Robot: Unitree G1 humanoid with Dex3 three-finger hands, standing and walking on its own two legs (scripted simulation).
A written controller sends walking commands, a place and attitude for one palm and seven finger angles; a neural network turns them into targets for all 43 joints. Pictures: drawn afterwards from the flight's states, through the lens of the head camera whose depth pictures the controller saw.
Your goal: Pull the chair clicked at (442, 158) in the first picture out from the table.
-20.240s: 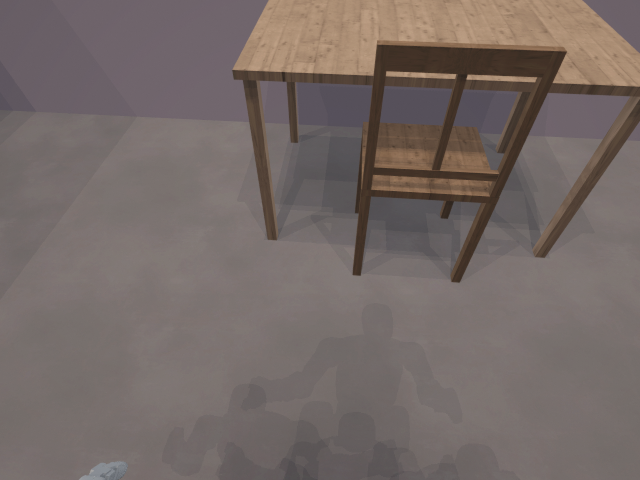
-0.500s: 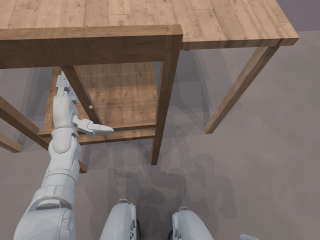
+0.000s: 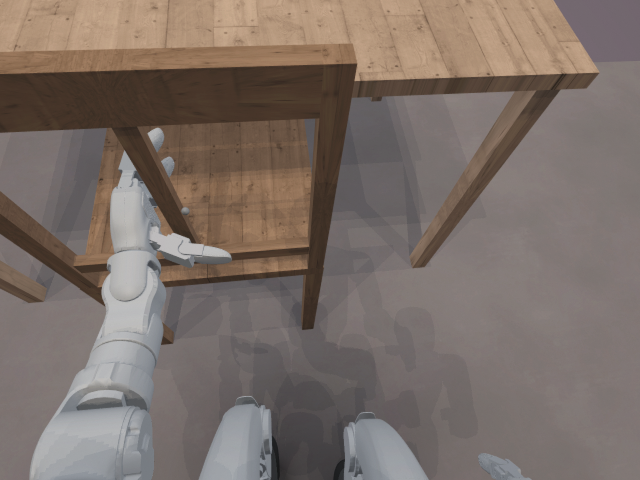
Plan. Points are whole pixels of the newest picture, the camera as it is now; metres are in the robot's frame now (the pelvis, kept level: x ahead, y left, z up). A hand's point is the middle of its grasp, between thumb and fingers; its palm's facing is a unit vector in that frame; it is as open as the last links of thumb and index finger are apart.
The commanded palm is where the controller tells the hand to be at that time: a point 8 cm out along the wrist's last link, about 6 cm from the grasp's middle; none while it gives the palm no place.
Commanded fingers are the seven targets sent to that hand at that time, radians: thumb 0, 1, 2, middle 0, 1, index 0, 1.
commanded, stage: hook a spindle and tug to test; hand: left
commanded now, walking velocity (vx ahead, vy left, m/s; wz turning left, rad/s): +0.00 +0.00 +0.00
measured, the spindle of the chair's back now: (168, 201) +0.45 +0.18 +0.02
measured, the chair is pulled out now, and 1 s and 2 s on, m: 0.00 0.00 0.07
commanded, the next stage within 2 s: step backward, pulling the chair out in 1.22 s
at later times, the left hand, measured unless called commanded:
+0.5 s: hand (184, 216) +0.43 +0.16 +0.02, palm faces +0.12 -0.99 -0.03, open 7.1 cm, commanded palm +0.40 +0.20 +0.03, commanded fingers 0.00 0.90 0.90 -0.50 -1.45 -0.50 -1.45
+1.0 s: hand (186, 220) +0.42 +0.16 +0.03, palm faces +0.11 -0.99 -0.01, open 5.2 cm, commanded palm +0.37 +0.20 +0.03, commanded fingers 0.00 0.90 0.90 -0.50 -1.45 -0.50 -1.45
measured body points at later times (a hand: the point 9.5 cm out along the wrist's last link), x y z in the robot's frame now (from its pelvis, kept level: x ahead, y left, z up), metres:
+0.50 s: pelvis +0.00 +0.00 +0.00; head +0.13 +0.01 +0.43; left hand +0.42 +0.22 +0.03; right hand +0.09 -0.26 -0.12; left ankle +0.05 +0.10 -0.62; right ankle -0.01 -0.10 -0.62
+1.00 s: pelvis +0.01 +0.01 +0.01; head +0.13 +0.02 +0.44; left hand +0.41 +0.21 +0.03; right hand +0.09 -0.25 -0.11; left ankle +0.05 +0.10 -0.62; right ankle -0.01 -0.10 -0.62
